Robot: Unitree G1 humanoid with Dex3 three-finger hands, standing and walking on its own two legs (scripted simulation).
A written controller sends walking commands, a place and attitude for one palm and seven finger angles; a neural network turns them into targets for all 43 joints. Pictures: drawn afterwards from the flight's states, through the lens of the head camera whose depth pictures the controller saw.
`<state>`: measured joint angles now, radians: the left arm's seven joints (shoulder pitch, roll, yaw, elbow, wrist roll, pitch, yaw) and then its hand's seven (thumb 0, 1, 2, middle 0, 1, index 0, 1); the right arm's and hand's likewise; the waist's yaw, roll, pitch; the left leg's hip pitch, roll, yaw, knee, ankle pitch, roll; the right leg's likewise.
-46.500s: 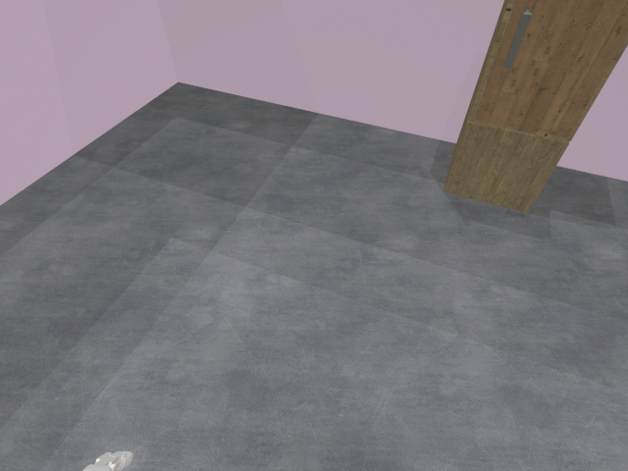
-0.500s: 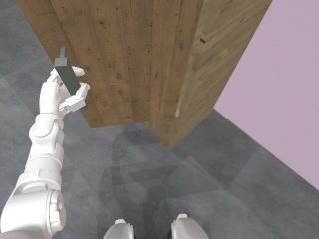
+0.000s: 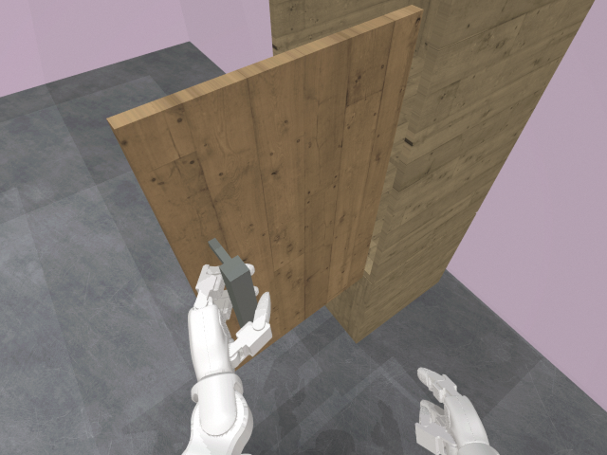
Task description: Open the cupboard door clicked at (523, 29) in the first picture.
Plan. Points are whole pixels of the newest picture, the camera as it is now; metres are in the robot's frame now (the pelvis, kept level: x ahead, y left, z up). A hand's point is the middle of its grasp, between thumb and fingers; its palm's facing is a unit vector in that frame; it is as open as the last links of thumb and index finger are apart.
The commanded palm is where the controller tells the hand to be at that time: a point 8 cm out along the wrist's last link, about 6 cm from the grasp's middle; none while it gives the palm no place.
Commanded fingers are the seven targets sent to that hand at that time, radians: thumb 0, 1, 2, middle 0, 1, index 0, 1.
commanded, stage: pull the door open along its arc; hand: left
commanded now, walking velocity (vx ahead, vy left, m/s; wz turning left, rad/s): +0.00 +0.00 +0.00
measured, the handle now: (235, 291) +0.32 +0.11 +0.04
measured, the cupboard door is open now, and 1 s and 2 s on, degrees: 92 92 96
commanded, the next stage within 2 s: open thumb and fingers to let go in 0.04 s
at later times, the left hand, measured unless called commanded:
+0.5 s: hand (269, 326) +0.27 +0.06 +0.05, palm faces +0.33 -0.94 -0.02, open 9.3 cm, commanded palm +0.23 +0.11 +0.04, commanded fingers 0.00 -0.43 0.33 -0.31 -1.21 -0.31 -1.21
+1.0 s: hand (263, 324) +0.27 +0.07 +0.04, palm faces +0.28 -0.96 +0.00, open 15.2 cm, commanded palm +0.23 +0.11 +0.04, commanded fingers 0.00 -0.50 0.30 -0.15 -0.30 -0.15 -0.30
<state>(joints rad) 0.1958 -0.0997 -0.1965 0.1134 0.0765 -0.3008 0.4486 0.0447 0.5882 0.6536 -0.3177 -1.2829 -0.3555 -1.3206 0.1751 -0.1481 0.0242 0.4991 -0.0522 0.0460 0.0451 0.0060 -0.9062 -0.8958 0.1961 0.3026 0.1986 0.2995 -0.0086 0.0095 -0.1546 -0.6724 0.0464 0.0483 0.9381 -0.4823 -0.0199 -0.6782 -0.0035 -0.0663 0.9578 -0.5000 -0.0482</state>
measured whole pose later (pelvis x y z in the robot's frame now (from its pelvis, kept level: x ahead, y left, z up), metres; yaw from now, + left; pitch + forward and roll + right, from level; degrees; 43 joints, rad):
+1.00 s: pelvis -0.04 +0.01 -0.01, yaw +0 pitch +12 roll +0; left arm -0.01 -0.11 -0.23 0.29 0.10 -0.34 0.55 -0.01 -0.49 0.30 -0.27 -0.64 -0.27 -0.63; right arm 0.19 -0.18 0.00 0.58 -0.07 -0.02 0.01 0.01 -0.91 -0.90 0.20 0.30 0.20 0.30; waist 0.00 0.03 -0.14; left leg -0.77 0.00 -0.01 1.02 -0.46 -0.01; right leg -0.76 -0.02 -0.06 1.02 -0.47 -0.03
